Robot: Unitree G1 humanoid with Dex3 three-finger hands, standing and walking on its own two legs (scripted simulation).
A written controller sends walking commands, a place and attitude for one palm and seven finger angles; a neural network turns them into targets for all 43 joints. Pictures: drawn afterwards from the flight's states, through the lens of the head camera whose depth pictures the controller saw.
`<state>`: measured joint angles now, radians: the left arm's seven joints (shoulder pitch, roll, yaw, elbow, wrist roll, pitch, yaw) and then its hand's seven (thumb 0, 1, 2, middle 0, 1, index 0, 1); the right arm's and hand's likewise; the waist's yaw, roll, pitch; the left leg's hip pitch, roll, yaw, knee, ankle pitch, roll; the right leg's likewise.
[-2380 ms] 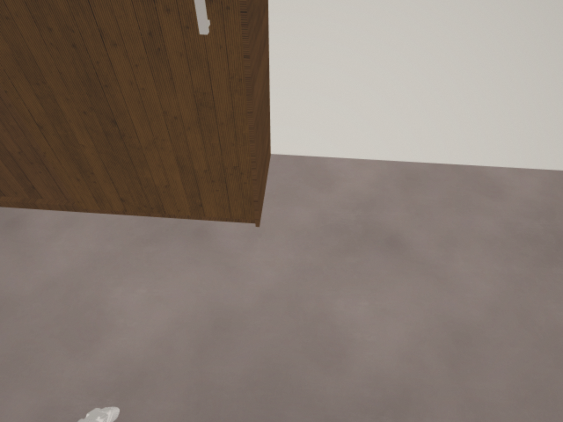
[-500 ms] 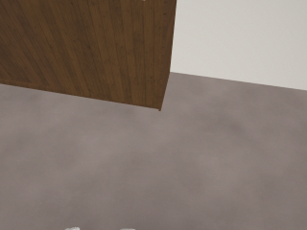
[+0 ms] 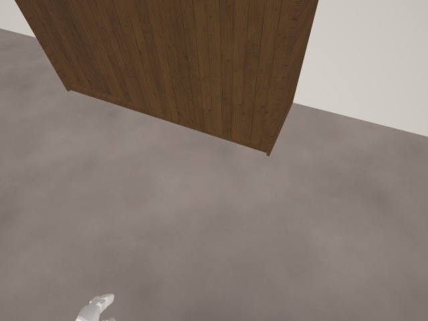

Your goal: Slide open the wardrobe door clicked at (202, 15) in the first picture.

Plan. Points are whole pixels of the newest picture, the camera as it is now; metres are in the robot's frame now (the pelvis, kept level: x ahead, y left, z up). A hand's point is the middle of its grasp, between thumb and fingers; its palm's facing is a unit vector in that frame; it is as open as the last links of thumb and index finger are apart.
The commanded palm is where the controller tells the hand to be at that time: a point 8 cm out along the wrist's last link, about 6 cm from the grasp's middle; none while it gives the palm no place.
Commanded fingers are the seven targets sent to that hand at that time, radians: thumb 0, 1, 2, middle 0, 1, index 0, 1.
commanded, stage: walk to a spot facing it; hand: right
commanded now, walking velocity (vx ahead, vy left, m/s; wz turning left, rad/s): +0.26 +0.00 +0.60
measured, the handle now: out of the picture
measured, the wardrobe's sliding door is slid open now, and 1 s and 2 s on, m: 0.00 0.00 0.00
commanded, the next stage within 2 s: turn to face it in 1.44 s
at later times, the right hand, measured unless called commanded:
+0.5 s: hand (271, 275) +0.24 -0.11 -0.16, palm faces -0.41 +0.90 -0.15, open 7.4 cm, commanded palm none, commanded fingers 0.00 -0.90 -0.90 0.20 0.30 0.20 0.30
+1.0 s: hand (259, 237) +0.35 -0.10 -0.19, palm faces -0.42 +0.89 -0.18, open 7.3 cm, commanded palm none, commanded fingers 0.00 -0.90 -0.90 0.20 0.30 0.20 0.30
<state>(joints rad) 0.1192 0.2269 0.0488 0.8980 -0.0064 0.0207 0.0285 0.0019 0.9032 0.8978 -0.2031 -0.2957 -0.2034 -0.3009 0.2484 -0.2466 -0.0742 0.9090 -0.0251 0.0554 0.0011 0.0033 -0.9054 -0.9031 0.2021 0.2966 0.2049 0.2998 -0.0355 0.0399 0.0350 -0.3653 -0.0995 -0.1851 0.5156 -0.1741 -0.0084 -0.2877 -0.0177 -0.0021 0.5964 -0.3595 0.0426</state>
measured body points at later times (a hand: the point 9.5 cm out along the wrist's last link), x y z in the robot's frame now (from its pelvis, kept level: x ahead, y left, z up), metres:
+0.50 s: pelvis +0.06 +0.01 +0.01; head +0.10 +0.01 +0.45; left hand -0.12 +0.21 -0.12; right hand +0.27 -0.16 -0.14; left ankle +0.07 +0.17 -0.70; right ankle -0.01 -0.12 -0.73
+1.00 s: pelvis +0.26 +0.08 -0.01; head +0.28 +0.05 +0.44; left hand +0.25 +0.35 -0.12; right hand +0.37 -0.15 -0.18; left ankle +0.10 +0.16 -0.71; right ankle +0.37 +0.04 -0.73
